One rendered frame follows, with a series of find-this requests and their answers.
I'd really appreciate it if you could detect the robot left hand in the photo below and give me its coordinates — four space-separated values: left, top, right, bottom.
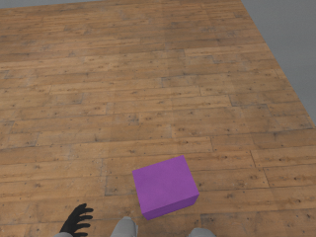
59 203 94 237

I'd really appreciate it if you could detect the left robot thigh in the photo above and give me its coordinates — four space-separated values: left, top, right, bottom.
111 219 138 237

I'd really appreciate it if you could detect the carton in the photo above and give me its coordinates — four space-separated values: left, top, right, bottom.
131 155 199 220

